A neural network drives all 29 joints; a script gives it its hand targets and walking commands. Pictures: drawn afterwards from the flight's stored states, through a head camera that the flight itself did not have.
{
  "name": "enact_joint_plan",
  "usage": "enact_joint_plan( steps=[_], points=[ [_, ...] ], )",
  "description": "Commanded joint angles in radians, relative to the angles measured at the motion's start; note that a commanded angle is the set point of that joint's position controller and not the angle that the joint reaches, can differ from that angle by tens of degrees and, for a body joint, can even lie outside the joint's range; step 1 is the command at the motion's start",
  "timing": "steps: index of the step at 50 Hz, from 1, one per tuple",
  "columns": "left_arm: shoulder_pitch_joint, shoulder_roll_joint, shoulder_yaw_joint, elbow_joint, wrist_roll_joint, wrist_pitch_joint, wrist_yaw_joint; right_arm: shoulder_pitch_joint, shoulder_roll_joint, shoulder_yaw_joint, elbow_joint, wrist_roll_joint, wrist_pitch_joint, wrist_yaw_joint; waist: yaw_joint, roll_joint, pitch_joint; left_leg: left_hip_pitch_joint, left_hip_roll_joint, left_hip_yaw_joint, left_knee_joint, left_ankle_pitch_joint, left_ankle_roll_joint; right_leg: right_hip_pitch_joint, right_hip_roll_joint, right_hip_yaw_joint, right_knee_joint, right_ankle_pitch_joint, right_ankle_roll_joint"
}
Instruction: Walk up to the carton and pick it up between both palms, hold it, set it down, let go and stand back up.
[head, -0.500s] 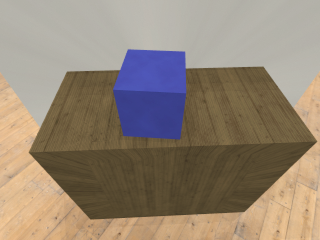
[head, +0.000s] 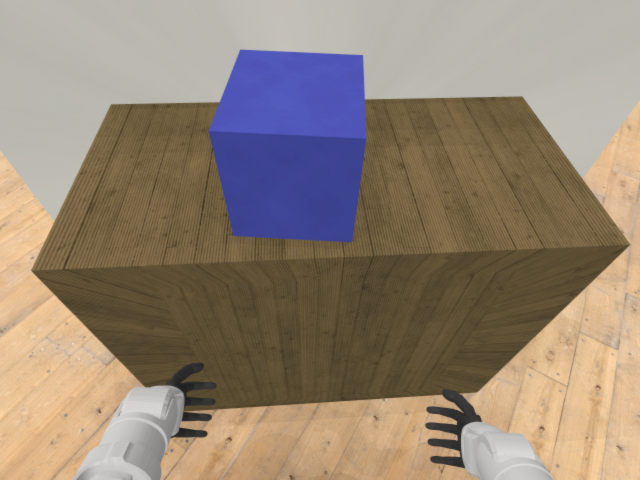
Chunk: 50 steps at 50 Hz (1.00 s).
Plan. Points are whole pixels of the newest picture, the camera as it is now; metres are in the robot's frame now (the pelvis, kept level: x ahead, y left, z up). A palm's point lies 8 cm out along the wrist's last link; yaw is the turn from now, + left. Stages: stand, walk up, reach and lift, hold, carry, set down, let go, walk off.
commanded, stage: reach and lift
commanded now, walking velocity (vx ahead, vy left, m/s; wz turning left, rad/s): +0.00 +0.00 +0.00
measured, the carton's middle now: (297, 147) +0.59 +0.04 +0.09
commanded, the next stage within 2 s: none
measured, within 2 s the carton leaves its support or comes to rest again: neither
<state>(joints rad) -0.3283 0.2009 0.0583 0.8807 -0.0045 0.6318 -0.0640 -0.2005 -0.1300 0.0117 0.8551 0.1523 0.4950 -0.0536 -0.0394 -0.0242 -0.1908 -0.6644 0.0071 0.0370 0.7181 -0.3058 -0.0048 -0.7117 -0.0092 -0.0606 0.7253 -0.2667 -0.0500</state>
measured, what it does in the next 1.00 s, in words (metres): stands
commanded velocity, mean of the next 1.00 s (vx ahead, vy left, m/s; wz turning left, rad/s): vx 0.00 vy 0.00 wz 0.00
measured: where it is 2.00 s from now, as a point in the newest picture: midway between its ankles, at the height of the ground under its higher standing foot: outside the picture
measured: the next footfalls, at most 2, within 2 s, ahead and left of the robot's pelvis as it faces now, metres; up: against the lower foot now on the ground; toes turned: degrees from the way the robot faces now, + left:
none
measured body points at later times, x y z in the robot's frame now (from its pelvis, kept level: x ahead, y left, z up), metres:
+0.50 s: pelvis +0.04 -0.01 +0.04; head +0.07 +0.01 +0.49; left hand +0.23 +0.23 -0.04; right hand +0.20 -0.18 -0.05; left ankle +0.02 +0.12 -0.71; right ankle +0.05 -0.09 -0.71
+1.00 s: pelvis +0.03 +0.02 +0.04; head +0.03 +0.03 +0.49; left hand +0.20 +0.23 -0.01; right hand +0.18 -0.18 -0.01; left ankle +0.02 +0.12 -0.71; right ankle +0.05 -0.09 -0.71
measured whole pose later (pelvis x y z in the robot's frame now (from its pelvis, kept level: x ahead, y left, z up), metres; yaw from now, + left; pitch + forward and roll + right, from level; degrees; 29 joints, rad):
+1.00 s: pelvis +0.03 +0.02 +0.04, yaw -4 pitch -1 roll -1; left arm 0.34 0.23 -0.04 0.01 -0.11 0.50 0.01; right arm 0.41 -0.10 0.02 0.10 0.14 0.31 -0.07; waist 0.07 -0.02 0.01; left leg -0.09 0.02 0.11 0.28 -0.18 0.01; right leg -0.13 0.03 0.01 0.23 -0.08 -0.02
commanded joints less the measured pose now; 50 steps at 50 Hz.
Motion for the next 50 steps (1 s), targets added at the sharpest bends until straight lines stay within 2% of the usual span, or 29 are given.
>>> enact_joint_plan(
  steps=[1,2,3,4,5,7,9,10,12,14,17,20,23,26,28,31,34,37,43,50],
  points=[
    [0.305,-0.044,0.084,-0.343,0.224,0.143,-0.083,0.140,-0.072,-0.026,-0.048,0.080,-0.069,-0.111,0.045,0.112,-0.047,0.443,0.087,-0.126,-0.332,0.219,-0.010,0.557,0.027,0.135,-0.253,0.298,-0.059],
    [0.321,-0.040,0.113,-0.420,0.250,0.166,-0.079,0.059,-0.090,-0.045,-0.002,0.053,-0.168,-0.126,0.045,0.131,0.040,0.415,0.077,-0.132,-0.401,0.195,0.009,0.599,0.052,0.117,-0.275,0.259,-0.086],
    [0.315,-0.029,0.116,-0.484,0.246,0.164,-0.061,0.013,-0.084,-0.038,-0.012,0.017,-0.246,-0.129,0.045,0.113,0.094,0.426,0.059,-0.099,-0.437,0.157,0.014,0.619,0.045,0.113,-0.318,0.231,-0.076],
    [0.341,-0.027,0.126,-0.513,0.234,0.146,-0.039,0.002,-0.069,-0.031,-0.079,-0.027,-0.305,-0.119,0.057,0.056,0.154,0.408,0.054,-0.073,-0.492,0.096,0.008,0.677,0.054,0.099,-0.332,0.202,-0.052],
    [0.341,-0.034,0.135,-0.520,0.226,0.113,-0.021,0.015,-0.049,-0.030,-0.105,-0.069,-0.346,-0.100,0.062,0.029,0.192,0.389,0.039,-0.027,-0.544,0.066,0.007,0.756,0.052,0.097,-0.354,0.171,-0.030],
    [0.317,-0.019,0.123,-0.507,0.184,0.030,0.002,0.041,-0.002,-0.019,-0.159,-0.130,-0.388,-0.051,0.063,-0.046,0.245,0.386,0.012,0.054,-0.565,0.055,0.017,0.778,0.017,0.100,-0.414,0.086,0.015],
    [0.250,0.011,0.081,-0.508,0.130,-0.034,0.030,0.094,0.067,-0.011,-0.232,-0.161,-0.387,-0.018,0.057,-0.115,0.214,0.474,0.012,0.070,-0.502,0.071,0.019,0.662,-0.046,0.133,-0.479,0.026,0.058],
    [0.219,0.020,0.063,-0.512,0.107,-0.057,0.043,0.134,0.101,-0.008,-0.275,-0.170,-0.375,-0.015,0.059,-0.131,0.184,0.509,0.016,0.061,-0.467,0.091,0.016,0.615,-0.075,0.163,-0.504,0.022,0.077],
    [0.182,0.037,0.035,-0.514,0.069,-0.087,0.053,0.195,0.141,-0.013,-0.368,-0.173,-0.324,-0.028,0.070,-0.117,0.126,0.499,0.019,0.055,-0.426,0.135,0.018,0.598,-0.106,0.198,-0.503,0.071,0.104],
    [0.159,0.072,0.026,-0.532,0.029,-0.097,0.049,0.221,0.150,-0.018,-0.455,-0.153,-0.239,-0.043,0.066,-0.077,0.054,0.431,0.024,0.061,-0.407,0.156,0.034,0.640,-0.119,0.210,-0.461,0.160,0.112],
    [0.231,0.123,0.008,-0.600,-0.032,-0.094,0.031,0.271,0.113,-0.005,-0.544,-0.094,-0.167,-0.065,0.067,0.019,-0.060,0.387,0.033,0.064,-0.409,0.203,0.055,0.735,-0.110,0.196,-0.384,0.389,0.091],
    [0.353,0.145,0.001,-0.630,-0.043,-0.085,0.003,0.355,0.072,0.042,-0.603,-0.025,-0.137,-0.085,0.083,0.073,-0.084,0.426,0.030,0.054,-0.406,0.345,0.040,0.790,-0.072,0.162,-0.382,0.521,0.054],
    [0.463,0.119,0.001,-0.651,-0.011,-0.063,-0.022,0.446,0.039,0.077,-0.617,0.019,-0.121,-0.105,0.090,0.072,-0.019,0.501,0.024,0.038,-0.418,0.456,0.011,0.770,-0.029,0.126,-0.445,0.489,0.026],
    [0.525,0.077,-0.011,-0.698,0.013,-0.046,-0.033,0.483,-0.002,0.070,-0.630,0.030,-0.129,-0.105,0.095,0.062,0.059,0.566,0.022,0.029,-0.432,0.528,-0.018,0.717,0.017,0.102,-0.505,0.378,0.000],
    [0.526,0.068,-0.020,-0.737,0.011,-0.047,-0.030,0.477,-0.016,0.047,-0.658,0.017,-0.136,-0.092,0.098,0.053,0.108,0.552,0.025,0.032,-0.445,0.496,-0.025,0.698,0.038,0.094,-0.522,0.291,-0.008],
    [0.508,0.072,-0.031,-0.803,-0.006,-0.062,-0.006,0.466,-0.022,0.005,-0.706,-0.012,-0.142,-0.060,0.096,0.056,0.159,0.479,0.034,0.038,-0.475,0.363,-0.024,0.704,0.047,0.089,-0.507,0.208,-0.008],
    [0.511,0.076,-0.045,-0.863,-0.028,-0.091,0.025,0.474,-0.029,-0.021,-0.739,-0.027,-0.157,-0.027,0.096,0.077,0.168,0.434,0.044,0.042,-0.489,0.286,-0.024,0.716,0.048,0.090,-0.483,0.195,-0.005],
    [0.537,0.078,-0.063,-0.912,-0.053,-0.119,0.052,0.500,-0.037,-0.028,-0.764,-0.023,-0.178,-0.008,0.099,0.091,0.149,0.440,0.049,0.042,-0.482,0.297,-0.031,0.712,0.048,0.095,-0.474,0.211,-0.005],
    [0.609,0.083,-0.078,-0.972,-0.088,-0.140,0.078,0.565,-0.037,-0.019,-0.820,-0.005,-0.201,-0.005,0.107,0.085,0.136,0.457,0.046,0.048,-0.484,0.327,-0.035,0.717,0.042,0.108,-0.493,0.222,-0.002],
    [0.648,0.099,-0.056,-1.006,-0.113,-0.165,0.081,0.611,-0.027,-0.011,-0.922,-0.014,-0.217,-0.022,0.114,0.065,0.168,0.386,0.045,0.068,-0.518,0.243,-0.016,0.762,0.031,0.117,-0.491,0.188,0.007]
  ],
)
